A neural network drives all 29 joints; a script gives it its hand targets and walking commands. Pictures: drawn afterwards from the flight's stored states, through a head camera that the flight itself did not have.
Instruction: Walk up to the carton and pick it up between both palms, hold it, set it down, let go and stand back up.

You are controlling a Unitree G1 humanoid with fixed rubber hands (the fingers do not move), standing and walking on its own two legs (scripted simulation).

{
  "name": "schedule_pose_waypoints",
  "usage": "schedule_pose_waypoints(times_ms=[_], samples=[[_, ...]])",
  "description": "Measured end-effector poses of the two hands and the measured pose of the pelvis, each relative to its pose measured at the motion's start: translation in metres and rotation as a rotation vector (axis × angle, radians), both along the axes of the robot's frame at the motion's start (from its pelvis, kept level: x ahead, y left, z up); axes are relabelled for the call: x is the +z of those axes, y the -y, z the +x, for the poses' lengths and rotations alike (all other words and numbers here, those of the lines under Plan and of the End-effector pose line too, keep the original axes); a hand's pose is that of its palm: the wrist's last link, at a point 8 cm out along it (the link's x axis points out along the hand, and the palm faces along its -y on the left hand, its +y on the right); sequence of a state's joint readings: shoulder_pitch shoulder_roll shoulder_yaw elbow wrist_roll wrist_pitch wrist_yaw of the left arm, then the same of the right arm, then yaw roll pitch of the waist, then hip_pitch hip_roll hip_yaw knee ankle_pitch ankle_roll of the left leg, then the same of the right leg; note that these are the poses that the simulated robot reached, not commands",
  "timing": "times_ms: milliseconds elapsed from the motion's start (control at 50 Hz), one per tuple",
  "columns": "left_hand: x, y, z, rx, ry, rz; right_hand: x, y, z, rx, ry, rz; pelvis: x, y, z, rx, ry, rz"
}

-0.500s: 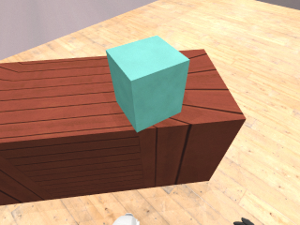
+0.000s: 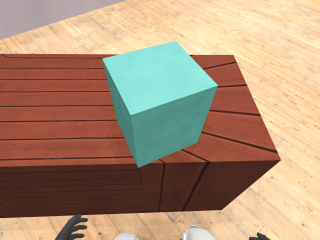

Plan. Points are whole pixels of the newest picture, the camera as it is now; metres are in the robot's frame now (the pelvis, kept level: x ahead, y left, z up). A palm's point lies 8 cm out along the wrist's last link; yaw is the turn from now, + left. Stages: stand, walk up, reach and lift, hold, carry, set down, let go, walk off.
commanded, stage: walk up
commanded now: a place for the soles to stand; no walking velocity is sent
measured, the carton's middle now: (156, 106) +0.47 +0.01 +0.04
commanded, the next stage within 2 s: reach and lift in 1.68 s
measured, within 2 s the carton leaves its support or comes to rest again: neither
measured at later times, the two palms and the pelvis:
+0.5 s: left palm out of the picture +0.08 +0.27 -0.09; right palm (254, 218) +0.19 -0.23 -0.05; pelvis +0.00 +0.00 +0.02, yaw +4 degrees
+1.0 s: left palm out of the picture +0.06 +0.29 -0.07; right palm out of the picture +0.13 -0.24 -0.08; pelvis +0.03 +0.01 +0.02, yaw +7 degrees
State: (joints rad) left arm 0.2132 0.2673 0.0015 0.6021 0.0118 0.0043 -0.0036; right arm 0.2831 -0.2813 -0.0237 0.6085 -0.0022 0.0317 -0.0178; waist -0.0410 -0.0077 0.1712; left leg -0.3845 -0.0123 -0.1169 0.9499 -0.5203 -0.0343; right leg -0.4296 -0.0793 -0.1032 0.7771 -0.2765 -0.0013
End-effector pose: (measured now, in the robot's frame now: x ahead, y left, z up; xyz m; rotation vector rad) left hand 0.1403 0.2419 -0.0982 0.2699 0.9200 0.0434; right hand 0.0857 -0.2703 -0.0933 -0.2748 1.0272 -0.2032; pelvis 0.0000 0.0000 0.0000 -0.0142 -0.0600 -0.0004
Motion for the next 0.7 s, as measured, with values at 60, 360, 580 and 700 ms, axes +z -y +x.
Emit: schedule_pose_waypoints(times_ms=[60,360,580,700], samples=[[0.01,-0.003,0.005,0.041,0.025,0.02,-0.001,0.001,0.027,0.048,0.014,-0.006,0.002,0.001,0.001,0.017,-0.009,0.003],[0.007,-0.037,-0.048,0.162,-0.035,0.008,0.031,-0.037,0.087,0.189,0.14,0.038,0.013,-0.002,-0.002,0.068,-0.019,-0.004],[0.017,-0.031,-0.07,0.195,-0.039,0.002,0.045,-0.043,0.102,0.218,0.195,0.07,0.022,0.0,0.001,0.087,-0.02,0.002],[0.022,-0.033,-0.077,0.202,-0.038,0.034,0.038,-0.038,0.09,0.223,0.156,0.072,0.023,0.001,0.001,0.105,-0.026,0.002]])
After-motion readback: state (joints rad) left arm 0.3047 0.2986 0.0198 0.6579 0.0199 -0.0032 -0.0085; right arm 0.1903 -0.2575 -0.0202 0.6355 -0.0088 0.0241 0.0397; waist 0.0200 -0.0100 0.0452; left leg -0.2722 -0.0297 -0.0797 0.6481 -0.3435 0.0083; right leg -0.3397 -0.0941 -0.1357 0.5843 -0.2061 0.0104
